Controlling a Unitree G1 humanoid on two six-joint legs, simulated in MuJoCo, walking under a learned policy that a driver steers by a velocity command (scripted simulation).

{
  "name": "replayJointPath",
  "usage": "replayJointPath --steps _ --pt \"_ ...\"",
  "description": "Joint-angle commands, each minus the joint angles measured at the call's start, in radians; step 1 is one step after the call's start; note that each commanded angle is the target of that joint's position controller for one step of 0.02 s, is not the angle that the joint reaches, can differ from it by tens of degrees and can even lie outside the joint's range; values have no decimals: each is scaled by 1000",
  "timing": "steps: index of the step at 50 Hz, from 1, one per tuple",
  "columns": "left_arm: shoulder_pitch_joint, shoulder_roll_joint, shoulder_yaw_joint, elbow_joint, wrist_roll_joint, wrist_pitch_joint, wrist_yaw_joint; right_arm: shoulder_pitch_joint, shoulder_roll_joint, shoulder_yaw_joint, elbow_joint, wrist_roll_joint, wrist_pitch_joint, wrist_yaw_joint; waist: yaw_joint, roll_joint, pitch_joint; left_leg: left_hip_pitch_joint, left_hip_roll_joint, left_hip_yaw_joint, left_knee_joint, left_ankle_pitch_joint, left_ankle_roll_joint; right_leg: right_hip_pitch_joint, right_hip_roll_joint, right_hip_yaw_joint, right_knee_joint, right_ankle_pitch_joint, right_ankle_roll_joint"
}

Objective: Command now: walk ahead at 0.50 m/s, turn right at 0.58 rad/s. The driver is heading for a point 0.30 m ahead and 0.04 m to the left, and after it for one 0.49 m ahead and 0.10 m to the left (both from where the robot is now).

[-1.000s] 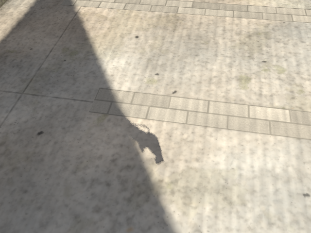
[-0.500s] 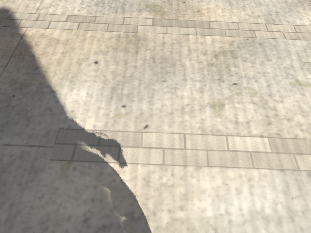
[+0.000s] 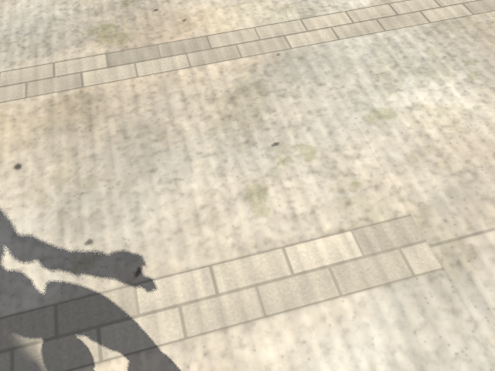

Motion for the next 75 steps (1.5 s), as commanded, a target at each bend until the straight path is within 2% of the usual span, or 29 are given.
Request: replayJointPath --steps 1,4,7,11,14,16,17,18,19,20,22,24,30,35,38,39,40,41,42,44,49,52,54,55,56,57,58,62,75 --pt "-11 127 31 -85 4 -25 15 32 -105 -31 -65 -20 4 -2 -30 -33 -116 -150 46 -35 -92 75 -23 172 -267 349 -258 268 -206" --pt "25 154 38 -71 -1 -25 35 -51 -72 -18 -93 -26 17 -6 -11 -44 -81 -168 25 -16 -281 228 -64 122 -229 267 -274 290 -186" --pt "52 129 27 -45 1 -24 42 -126 -40 1 -96 -19 10 9 35 -85 -63 -97 0 13 -519 455 -60 112 -187 166 -265 282 -126" --pt "103 129 20 2 10 -19 45 -178 -57 1 -113 -12 -4 31 70 -102 -63 -58 -33 27 -636 546 -12 202 -228 150 -194 408 -90" --pt "77 135 21 17 14 -13 47 -134 -87 -10 -110 -13 -7 45 38 -109 -83 -35 -53 25 -670 423 43 290 -268 159 -95 505 -63" --pt "35 135 20 11 10 -6 55 8 -133 -33 -73 -22 -9 45 -43 -85 -150 145 -89 50 -744 519 83 294 -204 107 108 628 -11" --pt "68 115 12 -15 29 -6 62 79 -206 -49 -75 -32 -10 41 -44 29 -256 361 40 -108 -686 895 146 172 -128 61 351 392 42" --pt "203 54 -9 -18 36 -12 59 96 -239 -49 -88 -40 3 38 7 244 -381 662 269 -442 -680 1111 350 -141 4 26 724 -315 131" --pt "200 104 -8 -10 25 -10 49 120 -175 -37 -88 -15 18 38 -25 204 -460 700 290 -586 -755 925 388 -229 3 120 827 -494 145" --pt "116 141 2 -28 2 1 48 65 -158 -34 -112 -3 32 34 -41 127 -365 620 249 -523 -780 688 349 -299 -40 139 881 -437 148" --pt "2 140 6 -54 9 30 61 -6 -132 -24 -135 -3 62 20 -31 13 -209 373 184 -421 -848 431 281 -309 -89 113 797 -336 147" --pt "7 116 6 -65 15 50 72 -40 -133 -26 -147 -14 80 11 11 69 -149 203 107 -363 -904 309 240 -208 -102 100 625 -295 143" --pt "-2 81 -1 -53 18 47 81 -42 -171 -53 -173 -3 113 -19 -1 113 -210 151 58 -349 -905 208 226 -90 -68 93 350 -170 169" --pt "-42 86 5 -70 8 26 67 -30 -167 -57 -185 0 141 -24 -21 144 -177 164 46 -436 -889 85 197 -46 -51 99 177 -152 153" --pt "18 98 15 -50 13 10 54 -19 -131 -43 -186 7 154 -29 11 131 -177 121 -6 -396 -801 79 133 130 -96 83 -76 -12 104" --pt "27 158 26 -65 36 10 57 18 -85 -28 -186 -1 153 -27 -6 0 -186 36 -74 -309 -650 -51 78 208 -277 245 -150 -11 38" --pt "1 222 41 -59 70 19 54 -20 -85 -31 -222 5 140 -26 -30 -284 -107 -105 -220 -102 -478 -168 27 138 -415 465 -221 85 -98" --pt "-38 174 31 -87 74 13 54 -4 -153 -51 -205 -16 127 -25 -14 -246 -115 -95 -183 -131 -245 -223 -12 105 -466 517 -221 150 -163" --pt "-74 145 22 -97 56 10 59 27 -174 -64 -178 -7 128 -22 -32 -175 -116 -101 -185 -144 -134 -184 -25 107 -429 443 -194 200 -146" --pt "-110 112 10 -96 21 7 59 63 -135 -57 -139 -7 147 -30 -42 -118 -106 -117 -173 -139 -44 -107 -61 142 -351 321 -148 270 -94" --pt "-83 89 0 -67 20 28 57 -20 -27 -10 -164 -2 151 -21 -1 -195 -138 43 -99 -20 -365 -70 -102 188 -269 183 -105 380 -84" --pt "-38 125 8 -47 11 44 56 -24 -48 -14 -159 8 148 -14 18 -220 -140 159 -102 28 -619 12 -87 205 -286 217 -81 366 -96" --pt "-3 109 0 -27 -3 38 53 11 -65 -15 -137 -5 145 -13 0 -184 -119 298 -92 9 -864 250 -40 148 -265 212 -70 311 -40" --pt "19 95 -7 -23 11 24 47 24 -110 -20 -144 -15 145 -19 11 -117 -145 398 -18 -72 -843 385 -6 86 -243 191 -48 227 16" --pt "45 70 -16 -30 39 4 34 30 -178 -33 -141 -23 150 -29 56 56 -178 458 74 -144 -755 576 50 23 -170 112 0 92 68" --pt "12 40 -25 -29 42 -3 35 0 -108 -20 -124 -25 149 -19 45 146 -182 326 70 -146 -765 388 101 99 -134 57 -32 -24 117" --pt "-49 74 -19 -23 40 -1 37 -23 -60 -8 -134 -29 142 -10 15 94 -132 278 31 -134 -786 265 85 116 -129 52 -19 -8 139" --pt "-52 64 -14 -6 29 23 52 -5 -59 0 -108 -26 114 -11 13 71 -57 192 -6 -106 -796 177 38 133 -130 54 -17 35 130" --pt "-12 60 -5 102 20 31 71 26 -32 13 -35 -20 99 -17 10 2 -47 187 -34 -83 -790 167 34 165 -134 55 -25 66 142"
